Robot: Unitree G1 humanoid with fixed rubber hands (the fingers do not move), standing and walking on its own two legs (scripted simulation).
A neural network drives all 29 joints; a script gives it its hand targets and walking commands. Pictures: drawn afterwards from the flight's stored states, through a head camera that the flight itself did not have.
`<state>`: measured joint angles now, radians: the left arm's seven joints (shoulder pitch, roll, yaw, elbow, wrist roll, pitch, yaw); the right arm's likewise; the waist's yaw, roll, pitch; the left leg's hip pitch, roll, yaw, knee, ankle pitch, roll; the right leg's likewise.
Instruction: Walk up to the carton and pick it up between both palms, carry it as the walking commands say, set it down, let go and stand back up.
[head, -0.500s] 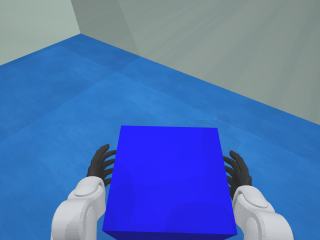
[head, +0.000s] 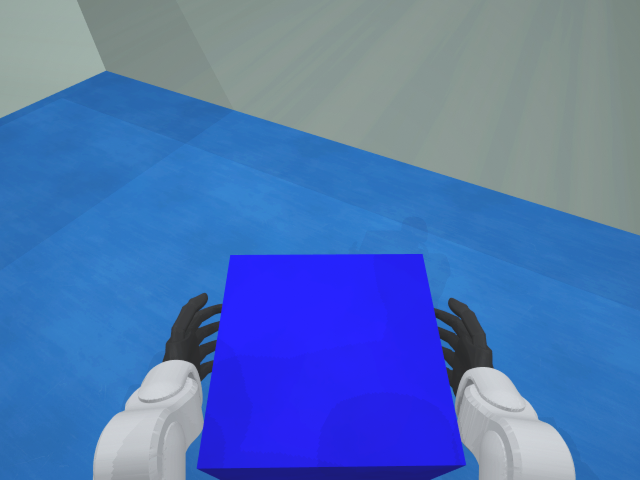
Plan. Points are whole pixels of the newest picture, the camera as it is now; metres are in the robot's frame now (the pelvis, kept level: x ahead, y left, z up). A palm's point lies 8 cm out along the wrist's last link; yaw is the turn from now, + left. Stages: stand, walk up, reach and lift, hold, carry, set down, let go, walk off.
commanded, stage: carry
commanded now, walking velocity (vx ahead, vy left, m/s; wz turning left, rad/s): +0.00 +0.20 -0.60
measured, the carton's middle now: (326, 382) +0.25 +0.00 +0.02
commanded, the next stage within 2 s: none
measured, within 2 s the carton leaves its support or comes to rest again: neither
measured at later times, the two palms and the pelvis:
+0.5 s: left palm (236, 378) +0.24 +0.10 +0.06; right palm out of the picture +0.13 -0.18 +0.05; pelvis -0.03 +0.05 -0.02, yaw -19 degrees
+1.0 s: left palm (224, 336) +0.28 +0.12 +0.08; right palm out of the picture +0.07 -0.10 +0.08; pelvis +0.00 +0.17 -0.01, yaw -41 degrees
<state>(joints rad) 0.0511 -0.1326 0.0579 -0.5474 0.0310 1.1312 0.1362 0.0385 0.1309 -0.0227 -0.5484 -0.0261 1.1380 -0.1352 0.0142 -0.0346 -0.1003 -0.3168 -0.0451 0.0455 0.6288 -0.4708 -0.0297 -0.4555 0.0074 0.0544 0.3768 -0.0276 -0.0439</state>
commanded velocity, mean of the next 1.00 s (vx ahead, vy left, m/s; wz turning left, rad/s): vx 0.00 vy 0.20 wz -0.60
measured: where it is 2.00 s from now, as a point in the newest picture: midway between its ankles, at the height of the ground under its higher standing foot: outside the picture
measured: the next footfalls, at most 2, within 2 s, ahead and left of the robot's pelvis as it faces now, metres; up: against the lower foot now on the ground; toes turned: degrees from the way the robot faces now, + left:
left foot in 0.06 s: -0.02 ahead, +0.13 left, +0.00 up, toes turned +4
right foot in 0.36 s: +0.00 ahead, -0.07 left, +0.00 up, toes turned -23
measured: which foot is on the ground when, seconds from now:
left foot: up 0.00-0.04, down 0.06-0.36, up 0.38-0.72, down 0.74-1.00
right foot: down 0.00-0.08, up 0.10-0.34, down 0.36-0.74, up 0.76-1.00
